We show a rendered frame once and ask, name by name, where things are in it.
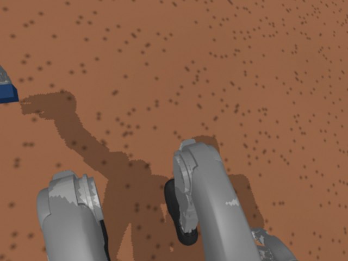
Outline left robot hand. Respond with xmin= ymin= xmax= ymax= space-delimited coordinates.
xmin=0 ymin=65 xmax=12 ymax=85

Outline left robot foot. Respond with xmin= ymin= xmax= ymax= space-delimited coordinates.
xmin=100 ymin=220 xmax=111 ymax=261

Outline right robot hand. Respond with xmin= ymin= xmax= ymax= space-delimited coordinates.
xmin=250 ymin=227 xmax=297 ymax=261

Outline right robot foot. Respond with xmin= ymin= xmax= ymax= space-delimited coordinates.
xmin=164 ymin=179 xmax=198 ymax=246

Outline small box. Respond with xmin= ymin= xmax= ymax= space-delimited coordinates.
xmin=0 ymin=84 xmax=19 ymax=104

